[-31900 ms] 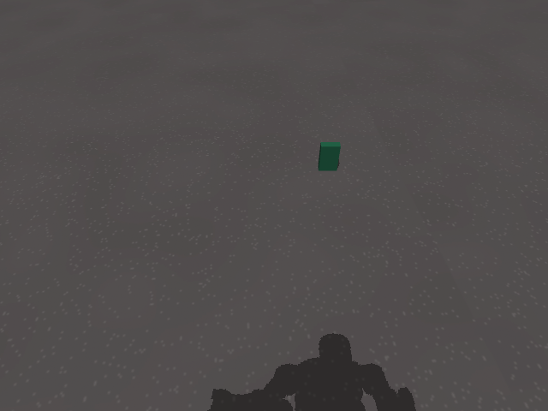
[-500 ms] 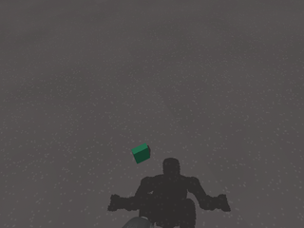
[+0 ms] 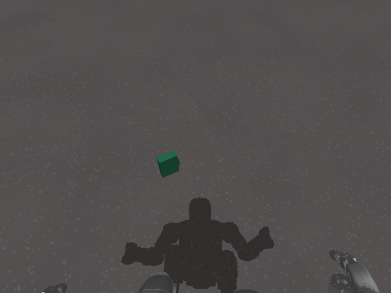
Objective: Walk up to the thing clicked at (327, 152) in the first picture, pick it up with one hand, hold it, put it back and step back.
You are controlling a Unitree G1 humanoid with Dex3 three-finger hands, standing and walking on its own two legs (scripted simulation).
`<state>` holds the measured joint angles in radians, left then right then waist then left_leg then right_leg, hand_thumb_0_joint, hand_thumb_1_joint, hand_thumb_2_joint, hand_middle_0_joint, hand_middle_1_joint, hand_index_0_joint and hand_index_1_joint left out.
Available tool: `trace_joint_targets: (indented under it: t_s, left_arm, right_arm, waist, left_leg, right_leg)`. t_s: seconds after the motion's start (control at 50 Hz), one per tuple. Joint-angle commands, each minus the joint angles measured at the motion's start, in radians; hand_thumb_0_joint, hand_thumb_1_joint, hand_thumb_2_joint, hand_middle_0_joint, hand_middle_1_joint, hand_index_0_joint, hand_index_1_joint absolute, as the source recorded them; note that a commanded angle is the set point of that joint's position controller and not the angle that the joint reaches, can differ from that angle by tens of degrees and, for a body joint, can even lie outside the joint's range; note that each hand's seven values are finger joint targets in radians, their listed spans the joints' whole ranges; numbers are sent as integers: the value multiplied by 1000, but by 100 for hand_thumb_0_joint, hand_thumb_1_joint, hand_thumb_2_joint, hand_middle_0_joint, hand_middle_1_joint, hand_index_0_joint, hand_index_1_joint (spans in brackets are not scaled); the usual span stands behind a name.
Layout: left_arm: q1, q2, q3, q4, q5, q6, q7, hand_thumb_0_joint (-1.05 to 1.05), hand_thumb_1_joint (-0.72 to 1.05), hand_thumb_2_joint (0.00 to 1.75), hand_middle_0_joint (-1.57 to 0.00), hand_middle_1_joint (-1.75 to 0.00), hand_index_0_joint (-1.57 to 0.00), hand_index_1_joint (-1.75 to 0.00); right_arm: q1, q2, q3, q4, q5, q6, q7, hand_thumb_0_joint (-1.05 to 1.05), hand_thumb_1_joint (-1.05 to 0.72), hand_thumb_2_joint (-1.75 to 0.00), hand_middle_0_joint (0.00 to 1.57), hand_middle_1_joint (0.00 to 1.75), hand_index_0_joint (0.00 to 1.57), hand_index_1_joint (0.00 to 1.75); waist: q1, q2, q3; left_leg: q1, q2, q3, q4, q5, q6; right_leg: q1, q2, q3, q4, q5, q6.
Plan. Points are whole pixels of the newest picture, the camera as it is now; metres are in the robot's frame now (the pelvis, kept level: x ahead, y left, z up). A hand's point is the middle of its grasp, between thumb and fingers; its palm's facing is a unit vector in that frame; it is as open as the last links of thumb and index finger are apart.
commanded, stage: step back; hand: left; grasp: from the side
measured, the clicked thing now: (168, 164) +0.75 +0.18 -0.67
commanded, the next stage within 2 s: stand in 1.90 s
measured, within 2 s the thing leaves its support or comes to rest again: neither
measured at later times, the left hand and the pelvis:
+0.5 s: hand out of the picture -0.06 +0.27 -0.14, palm faces +0.08 -0.92 -0.38, open 7.4 cm; pelvis -0.17 -0.01 +0.01, yaw +6 degrees
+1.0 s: hand out of the picture -0.25 +0.25 -0.13, palm faces +0.09 -0.90 -0.43, open 7.4 cm; pelvis -0.30 -0.03 +0.00, yaw +5 degrees
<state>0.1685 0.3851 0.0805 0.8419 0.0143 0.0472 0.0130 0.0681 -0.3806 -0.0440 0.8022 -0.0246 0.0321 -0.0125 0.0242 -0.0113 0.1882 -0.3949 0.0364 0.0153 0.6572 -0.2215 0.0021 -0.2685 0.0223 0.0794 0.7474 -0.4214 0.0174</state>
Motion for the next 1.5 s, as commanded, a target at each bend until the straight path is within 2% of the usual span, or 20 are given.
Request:
trace_joint_targets:
  t_s: [0.0,0.04,0.06,0.14,0.26,0.34,0.38,0.42,0.48,0.66,0.7,0.74,0.82,0.96,1.02,1.06,1.12,1.24,1.32,1.48]
  left_arm:
    - [148,195,65,-17,26,-41,4,0,90,90,-20,-30,-20,-30]
    - [40,374,102,-77,32,-39,-1,0,90,90,-20,-30,-20,-30]
    - [-49,377,103,-112,27,-44,8,0,90,90,-20,-30,-20,-30]
    - [-120,232,77,-126,33,-41,16,0,90,90,-20,-30,-20,-30]
    - [6,217,65,-118,34,-18,29,0,90,90,-20,-30,-20,-30]
    - [-23,216,40,-136,8,11,17,0,90,90,-20,-30,-20,-30]
    - [-9,156,28,-142,-3,12,18,0,90,90,-20,-30,-20,-30]
    - [-121,222,57,-139,12,10,31,0,90,90,-20,-30,-20,-30]
    - [7,200,51,-82,-11,13,14,0,90,90,-20,-30,-20,-30]
    - [98,157,35,-9,11,-50,11,0,90,90,-20,-30,-20,-30]
    - [102,252,61,10,37,-65,13,0,90,90,-20,-30,-20,-30]
    - [-25,396,88,-48,37,-64,15,0,90,90,-20,-30,-20,-30]
    - [-90,243,58,-39,29,-73,20,0,90,90,-20,-30,-20,-30]
    - [-18,263,57,-9,32,-61,-7,0,90,90,-20,-30,-20,-30]
    - [36,107,0,-13,3,-52,-11,0,90,90,-20,-30,-20,-30]
    - [-85,246,38,0,14,-62,-7,0,90,90,-20,-30,-20,-30]
    - [-19,193,26,30,2,-77,-25,0,90,90,-20,-30,-20,-30]
    - [46,189,35,100,16,-91,-15,0,90,90,-20,-30,-20,-30]
    - [-26,330,66,67,30,-103,-6,0,90,90,-20,-30,-20,-30]
    - [-114,224,23,59,8,-94,-13,0,90,90,-20,-30,-20,-30]
  right_arm:
    - [16,-235,-72,-59,11,10,-5,0,-90,-90,20,30,20,30]
    - [-5,-180,-65,-80,14,14,-19,0,-90,-90,20,30,20,30]
    - [18,-225,-84,-65,14,15,-23,0,-90,-90,20,30,20,30]
    - [117,-197,-64,-4,25,4,-16,0,-90,-90,20,30,20,30]
    - [110,-166,-43,-22,9,-17,-24,0,-90,-90,20,30,20,30]
    - [230,-198,-71,40,-8,-22,-21,0,-90,-90,20,30,20,30]
    - [135,-342,-96,2,-27,-16,-11,0,-90,-90,20,30,20,30]
    - [94,-360,-102,-11,-24,-27,-15,0,-90,-90,20,30,20,30]
    - [-15,-243,-60,-33,-23,-27,-24,0,-90,-90,20,30,20,30]
    - [49,-259,-66,-20,0,10,-7,0,-90,-90,20,30,20,30]
    - [64,-184,-46,-33,8,14,-2,0,-90,-90,20,30,20,30]
    - [21,-203,-62,-41,1,16,-21,0,-90,-90,20,30,20,30]
    - [78,-191,-56,24,17,2,-5,0,-90,-90,20,30,20,30]
    - [130,-163,-56,67,-8,-54,16,0,-90,-90,20,30,20,30]
    - [153,-270,-87,80,-33,-76,2,0,-90,-90,20,30,20,30]
    - [110,-330,-96,74,-17,-77,7,0,-90,-90,20,30,20,30]
    - [78,-214,-61,76,-20,-90,8,0,-90,-90,20,30,20,30]
    - [77,-201,-55,71,0,-51,16,0,-90,-90,20,30,20,30]
    - [133,-203,-61,92,-10,-45,5,0,-90,-90,20,30,20,30]
    - [220,-140,-50,172,-6,-73,12,0,-90,-90,20,30,20,30]
  waist:
    - [10,109,-280]
    - [38,-260,-189]
    - [10,-247,-126]
    - [-39,-117,-165]
    - [33,-231,-239]
    - [-19,-163,-276]
    - [5,206,-249]
    - [-54,207,-175]
    - [37,117,-163]
    - [2,186,-303]
    - [-1,-38,-282]
    - [37,-241,-186]
    - [-25,-89,-133]
    - [6,-182,-185]
    - [-6,188,-198]
    - [-35,103,-76]
    - [-3,145,-87]
    - [21,122,-133]
    - [10,-116,-67]
    - [-51,-129,-190]
  left_leg:
    - [13,109,-171,-36,1,104]
    - [-108,-138,-133,405,-395,-3]
    - [-32,-86,-206,537,-377,-8]
    - [-72,-174,-181,600,-233,-15]
    - [-88,-79,-90,115,-319,-26]
    - [205,-53,-69,-273,47,18]
    - [281,291,-495,-324,230,178]
    - [0,384,-551,-346,268,318]
    - [79,184,-222,-237,372,201]
    - [259,153,-159,-11,282,168]
    - [-59,21,-115,135,-56,73]
    - [-45,-54,-195,392,-387,-3]
    - [-62,-117,-171,449,-222,-5]
    - [141,-64,-7,-245,-229,-4]
    - [430,232,-560,-440,-313,117]
    - [83,320,-609,-466,-539,246]
    - [210,155,-307,-369,-154,147]
    - [-27,82,-181,-209,-306,91]
    - [-94,-10,-123,270,-340,7]
    - [211,-43,2,-206,-48,4]
  right_leg:
    - [180,-35,32,-302,178,-69]
    - [-97,-426,512,-460,119,-314]
    - [-264,-463,563,-494,103,-335]
    - [-84,-231,152,-316,397,-212]
    - [248,-263,154,-222,569,-215]
    - [51,-193,94,-72,461,-118]
    - [-283,49,-67,214,-165,-37]
    - [-144,17,106,485,-213,-25]
    - [-201,78,102,554,-67,-32]
    - [65,13,-96,-381,147,-20]
    - [221,-119,207,-364,188,-87]
    - [-148,-451,549,-454,77,-308]
    - [-69,-243,171,-328,243,-206]
    - [47,-229,156,-296,-79,-178]
    - [-367,-5,-81,115,-102,-29]
    - [-209,-83,3,162,-126,-39]
    - [-192,-75,-35,26,-1,-39]
    - [210,8,-121,-305,131,-47]
    - [-12,-436,502,-574,-457,-278]
    - [-19,-206,48,-311,189,-133]
